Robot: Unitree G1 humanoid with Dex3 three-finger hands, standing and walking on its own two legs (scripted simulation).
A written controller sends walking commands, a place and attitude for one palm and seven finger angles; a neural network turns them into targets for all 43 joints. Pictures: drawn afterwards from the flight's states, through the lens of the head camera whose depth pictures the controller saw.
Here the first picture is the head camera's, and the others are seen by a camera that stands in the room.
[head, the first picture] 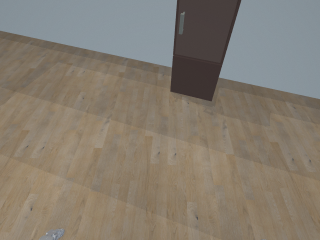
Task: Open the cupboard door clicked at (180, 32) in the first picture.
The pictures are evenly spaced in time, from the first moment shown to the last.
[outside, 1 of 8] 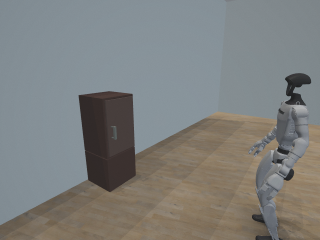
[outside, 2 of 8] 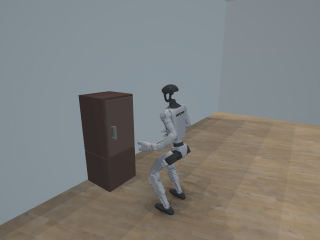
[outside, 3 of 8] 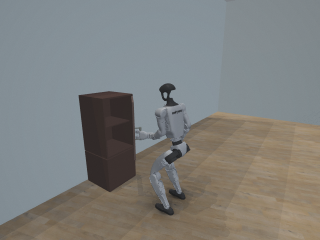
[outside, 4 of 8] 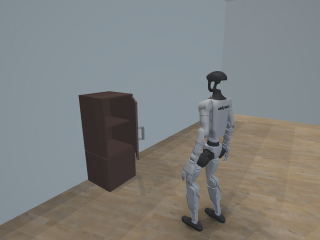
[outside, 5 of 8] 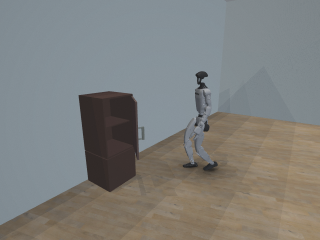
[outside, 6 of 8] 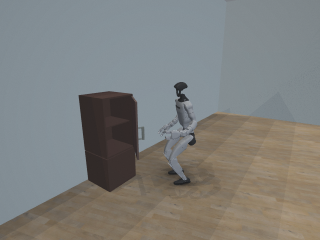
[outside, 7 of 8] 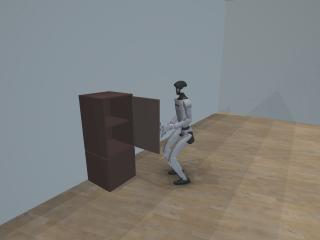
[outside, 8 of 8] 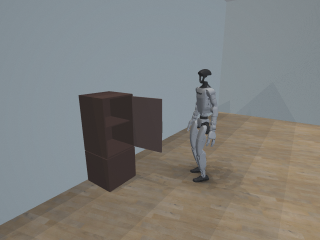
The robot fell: no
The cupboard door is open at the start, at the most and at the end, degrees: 0 97 97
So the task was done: yes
